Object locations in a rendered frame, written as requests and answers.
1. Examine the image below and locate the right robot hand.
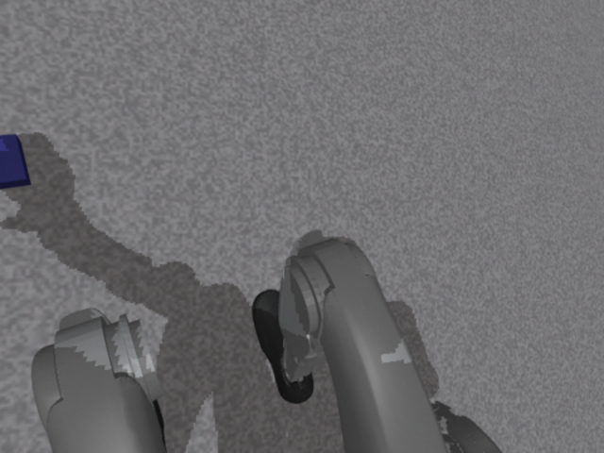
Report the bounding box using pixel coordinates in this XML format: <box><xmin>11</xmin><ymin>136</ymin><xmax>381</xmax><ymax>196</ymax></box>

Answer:
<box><xmin>431</xmin><ymin>401</ymin><xmax>502</xmax><ymax>453</ymax></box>

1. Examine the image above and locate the small box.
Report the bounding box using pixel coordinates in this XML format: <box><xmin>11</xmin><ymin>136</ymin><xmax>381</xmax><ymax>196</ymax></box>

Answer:
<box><xmin>0</xmin><ymin>134</ymin><xmax>31</xmax><ymax>190</ymax></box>

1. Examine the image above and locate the right robot foot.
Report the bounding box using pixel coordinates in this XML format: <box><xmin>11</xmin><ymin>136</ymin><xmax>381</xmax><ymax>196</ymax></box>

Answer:
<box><xmin>252</xmin><ymin>290</ymin><xmax>313</xmax><ymax>404</ymax></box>

